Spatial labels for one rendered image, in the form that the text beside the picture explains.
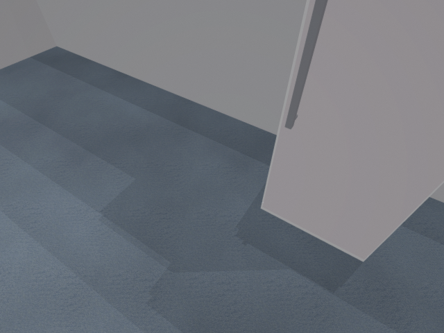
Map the handle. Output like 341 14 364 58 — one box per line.
285 0 328 129

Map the fridge door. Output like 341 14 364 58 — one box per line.
263 0 444 259

